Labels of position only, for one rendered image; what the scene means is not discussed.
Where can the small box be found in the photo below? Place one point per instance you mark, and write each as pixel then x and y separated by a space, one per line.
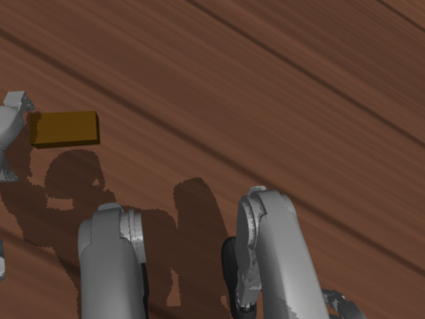
pixel 64 129

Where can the left robot hand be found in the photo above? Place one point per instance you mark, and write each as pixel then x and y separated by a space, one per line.
pixel 11 124

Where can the right robot foot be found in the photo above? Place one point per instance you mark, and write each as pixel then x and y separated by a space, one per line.
pixel 230 274

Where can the right robot hand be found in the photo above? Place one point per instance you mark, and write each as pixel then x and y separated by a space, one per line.
pixel 346 309

